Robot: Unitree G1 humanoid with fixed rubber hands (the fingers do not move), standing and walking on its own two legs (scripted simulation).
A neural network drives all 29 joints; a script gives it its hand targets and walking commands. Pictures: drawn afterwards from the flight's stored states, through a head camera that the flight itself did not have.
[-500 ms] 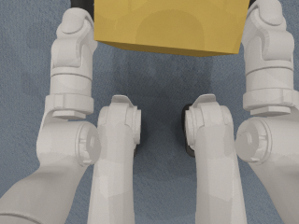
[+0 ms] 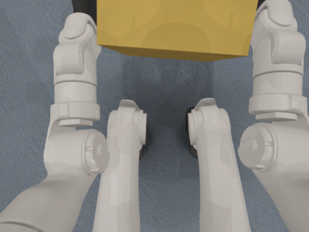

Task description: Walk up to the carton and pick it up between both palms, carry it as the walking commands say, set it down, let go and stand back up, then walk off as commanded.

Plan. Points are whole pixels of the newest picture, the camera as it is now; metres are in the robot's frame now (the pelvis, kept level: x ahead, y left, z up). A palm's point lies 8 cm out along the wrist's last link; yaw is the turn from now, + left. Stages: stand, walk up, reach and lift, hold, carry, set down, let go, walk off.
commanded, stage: reach and lift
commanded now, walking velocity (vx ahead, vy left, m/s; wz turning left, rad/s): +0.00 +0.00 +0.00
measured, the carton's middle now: (172, 18) +0.53 -0.01 -0.16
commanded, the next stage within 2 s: none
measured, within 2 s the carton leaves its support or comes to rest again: neither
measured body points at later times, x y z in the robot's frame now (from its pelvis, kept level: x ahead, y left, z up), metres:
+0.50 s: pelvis +0.00 +0.00 +0.06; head +0.31 -0.01 +0.37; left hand +0.52 +0.15 -0.04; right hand +0.53 -0.18 -0.03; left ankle +0.16 +0.12 -0.44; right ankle +0.17 -0.12 -0.44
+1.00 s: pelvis +0.01 +0.00 +0.11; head +0.29 -0.01 +0.46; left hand +0.51 +0.15 +0.04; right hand +0.51 -0.18 +0.05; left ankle +0.16 +0.12 -0.44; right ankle +0.17 -0.12 -0.44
